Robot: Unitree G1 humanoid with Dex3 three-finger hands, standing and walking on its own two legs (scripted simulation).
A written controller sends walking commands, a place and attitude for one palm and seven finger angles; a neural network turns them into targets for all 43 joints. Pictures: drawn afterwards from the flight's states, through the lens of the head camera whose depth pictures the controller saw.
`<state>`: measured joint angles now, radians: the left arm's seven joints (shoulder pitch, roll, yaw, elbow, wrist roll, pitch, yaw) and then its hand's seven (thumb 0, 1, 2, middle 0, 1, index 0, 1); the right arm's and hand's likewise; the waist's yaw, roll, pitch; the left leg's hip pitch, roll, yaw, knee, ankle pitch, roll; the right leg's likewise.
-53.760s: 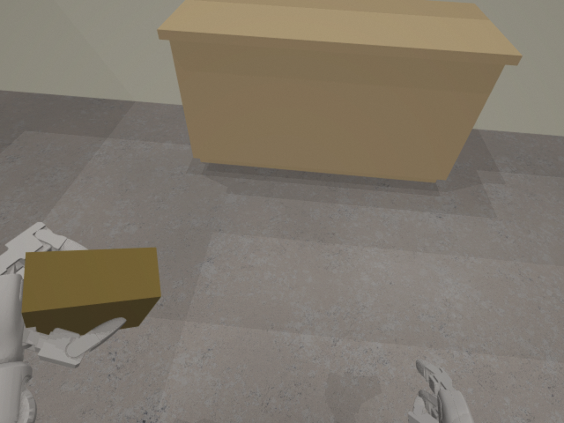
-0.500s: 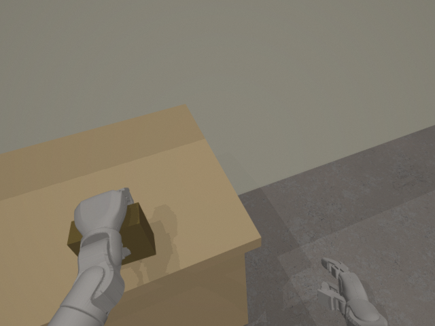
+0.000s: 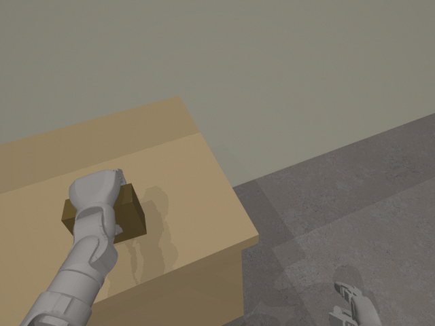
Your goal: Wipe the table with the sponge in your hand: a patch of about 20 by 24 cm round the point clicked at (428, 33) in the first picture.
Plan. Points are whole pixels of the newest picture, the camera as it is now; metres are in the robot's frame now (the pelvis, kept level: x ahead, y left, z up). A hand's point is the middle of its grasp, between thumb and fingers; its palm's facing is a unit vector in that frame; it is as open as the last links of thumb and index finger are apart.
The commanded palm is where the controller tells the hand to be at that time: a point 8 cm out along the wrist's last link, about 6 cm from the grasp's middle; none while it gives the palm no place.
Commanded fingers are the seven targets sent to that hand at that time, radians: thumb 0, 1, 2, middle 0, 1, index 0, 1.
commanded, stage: wipe forward along the middle lane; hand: left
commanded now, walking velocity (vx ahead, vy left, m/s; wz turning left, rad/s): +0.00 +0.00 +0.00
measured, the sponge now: (111, 223) +0.31 +0.27 +0.01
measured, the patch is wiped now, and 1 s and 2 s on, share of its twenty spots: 0.95 0.95 0.95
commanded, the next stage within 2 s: slide back across to the first lane in 0.76 s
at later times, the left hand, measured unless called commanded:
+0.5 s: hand (105, 187) +0.37 +0.29 +0.06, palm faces -0.07 -0.05 -1.00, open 9.7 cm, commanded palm +0.35 +0.29 +0.10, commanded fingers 0.00 0.10 1.30 -1.20 -1.60 -1.20 -1.60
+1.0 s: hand (103, 173) +0.41 +0.31 +0.06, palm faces -0.07 -0.05 -1.00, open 9.7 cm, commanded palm +0.37 +0.31 +0.11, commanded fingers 0.00 0.10 1.30 -1.20 -1.60 -1.20 -1.60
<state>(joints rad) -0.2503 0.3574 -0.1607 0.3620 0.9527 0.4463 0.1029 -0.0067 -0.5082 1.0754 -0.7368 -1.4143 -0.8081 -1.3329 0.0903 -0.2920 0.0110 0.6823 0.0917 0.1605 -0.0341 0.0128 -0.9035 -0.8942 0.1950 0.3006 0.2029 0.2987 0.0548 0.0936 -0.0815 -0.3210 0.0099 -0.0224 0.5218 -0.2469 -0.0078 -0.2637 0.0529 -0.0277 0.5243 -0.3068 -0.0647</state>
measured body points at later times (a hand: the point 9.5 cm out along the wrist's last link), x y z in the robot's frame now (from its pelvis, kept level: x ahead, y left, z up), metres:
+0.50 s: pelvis +0.00 +0.01 +0.00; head +0.02 -0.02 +0.45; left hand +0.37 +0.29 +0.11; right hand +0.17 -0.23 -0.12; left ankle +0.01 +0.13 -0.73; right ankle -0.02 -0.08 -0.73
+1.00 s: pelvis +0.01 +0.03 +0.00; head +0.03 +0.01 +0.45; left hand +0.40 +0.31 +0.11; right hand +0.14 -0.23 -0.13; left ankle +0.01 +0.14 -0.73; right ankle -0.02 -0.08 -0.73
